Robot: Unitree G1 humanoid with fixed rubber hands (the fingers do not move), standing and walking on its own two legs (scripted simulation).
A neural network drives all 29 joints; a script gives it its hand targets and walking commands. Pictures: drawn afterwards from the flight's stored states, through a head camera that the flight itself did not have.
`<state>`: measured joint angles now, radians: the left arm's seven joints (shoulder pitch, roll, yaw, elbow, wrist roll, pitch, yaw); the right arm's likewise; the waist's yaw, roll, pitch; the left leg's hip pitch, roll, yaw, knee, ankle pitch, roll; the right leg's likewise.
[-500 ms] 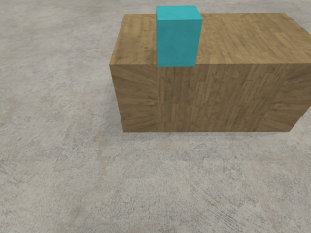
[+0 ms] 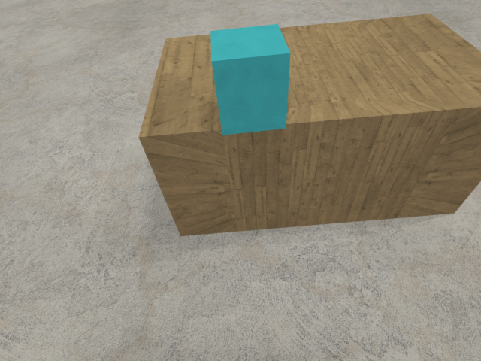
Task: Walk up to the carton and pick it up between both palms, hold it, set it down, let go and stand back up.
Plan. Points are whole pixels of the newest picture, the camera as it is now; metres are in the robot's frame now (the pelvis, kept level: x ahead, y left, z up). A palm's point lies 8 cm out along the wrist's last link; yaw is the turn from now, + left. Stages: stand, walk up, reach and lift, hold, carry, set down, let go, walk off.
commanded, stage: walk up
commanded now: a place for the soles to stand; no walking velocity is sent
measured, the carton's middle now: (249, 81) +0.92 +0.03 -0.01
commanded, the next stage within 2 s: none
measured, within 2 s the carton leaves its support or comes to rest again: neither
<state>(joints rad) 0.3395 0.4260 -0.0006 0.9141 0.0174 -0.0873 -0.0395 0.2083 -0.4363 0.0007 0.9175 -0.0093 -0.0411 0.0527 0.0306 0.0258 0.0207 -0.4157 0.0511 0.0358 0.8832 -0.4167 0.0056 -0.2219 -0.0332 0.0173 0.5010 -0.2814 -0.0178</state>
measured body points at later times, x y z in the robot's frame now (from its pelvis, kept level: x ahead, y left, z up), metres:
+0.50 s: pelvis +0.14 +0.02 -0.01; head +0.16 +0.02 +0.44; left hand +0.19 +0.36 -0.11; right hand +0.20 -0.30 -0.13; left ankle +0.11 +0.16 -0.74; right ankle +0.20 -0.10 -0.74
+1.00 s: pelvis +0.28 +0.08 +0.00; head +0.28 +0.09 +0.45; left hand +0.32 +0.40 -0.12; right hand +0.34 -0.25 -0.10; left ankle +0.29 +0.17 -0.74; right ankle +0.26 -0.09 -0.68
